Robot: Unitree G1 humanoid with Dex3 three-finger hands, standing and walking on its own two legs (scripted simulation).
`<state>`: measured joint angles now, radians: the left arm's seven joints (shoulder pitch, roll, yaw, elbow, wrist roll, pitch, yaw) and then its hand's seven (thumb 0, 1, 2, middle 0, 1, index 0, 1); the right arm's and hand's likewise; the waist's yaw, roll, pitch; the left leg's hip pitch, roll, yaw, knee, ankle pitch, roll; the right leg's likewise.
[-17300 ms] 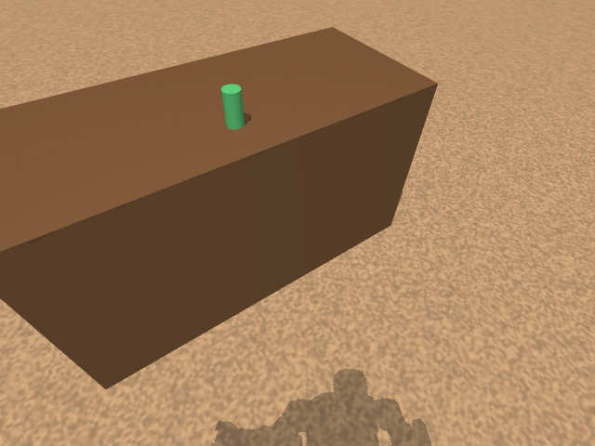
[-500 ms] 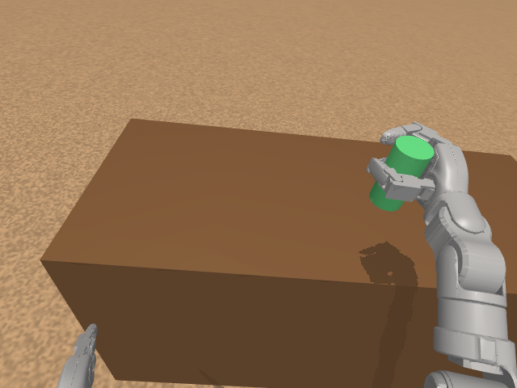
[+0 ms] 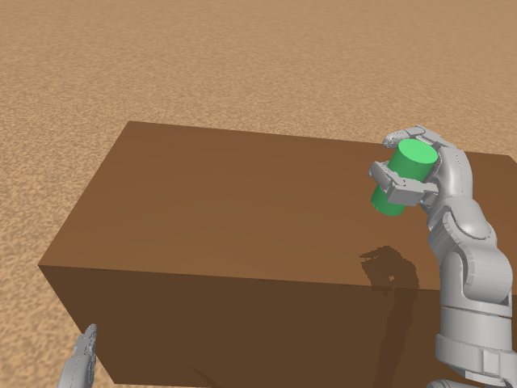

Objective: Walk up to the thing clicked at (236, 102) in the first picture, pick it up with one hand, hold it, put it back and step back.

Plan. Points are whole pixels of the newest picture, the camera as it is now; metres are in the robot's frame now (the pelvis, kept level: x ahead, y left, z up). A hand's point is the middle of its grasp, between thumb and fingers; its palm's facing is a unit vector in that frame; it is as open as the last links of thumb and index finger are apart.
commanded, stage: hold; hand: right
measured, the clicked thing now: (401, 179) +0.34 -0.19 +0.21
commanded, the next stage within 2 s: crouch in 1.88 s
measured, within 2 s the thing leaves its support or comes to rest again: neither
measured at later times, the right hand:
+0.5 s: hand (394, 172) +0.33 -0.17 +0.23, palm faces +0.12 +0.99 -0.01, open 6.7 cm
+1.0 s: hand (393, 176) +0.33 -0.17 +0.23, palm faces +0.13 +0.99 +0.00, open 6.7 cm
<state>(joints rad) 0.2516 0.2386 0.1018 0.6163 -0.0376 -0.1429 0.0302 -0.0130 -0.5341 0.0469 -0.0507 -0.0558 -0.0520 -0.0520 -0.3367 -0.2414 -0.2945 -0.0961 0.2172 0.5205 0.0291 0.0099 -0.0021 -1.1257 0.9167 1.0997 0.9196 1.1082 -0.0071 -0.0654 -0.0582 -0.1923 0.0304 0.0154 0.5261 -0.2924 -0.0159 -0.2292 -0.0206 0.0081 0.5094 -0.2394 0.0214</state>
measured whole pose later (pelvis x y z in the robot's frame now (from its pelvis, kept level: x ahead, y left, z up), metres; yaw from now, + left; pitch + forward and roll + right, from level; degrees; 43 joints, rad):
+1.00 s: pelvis -0.01 +0.00 +0.00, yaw +0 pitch -3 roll +0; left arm 0.23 0.24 0.10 0.64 -0.03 -0.16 0.04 -0.01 -0.53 0.05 -0.05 -0.06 -0.05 -0.05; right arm -0.33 -0.23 -0.28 -0.10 0.22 0.53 0.03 0.01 0.00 -1.13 0.92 1.10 0.92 1.11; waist -0.01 -0.07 -0.05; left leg -0.18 0.03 0.02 0.52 -0.29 -0.01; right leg -0.22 -0.02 0.01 0.50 -0.23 0.03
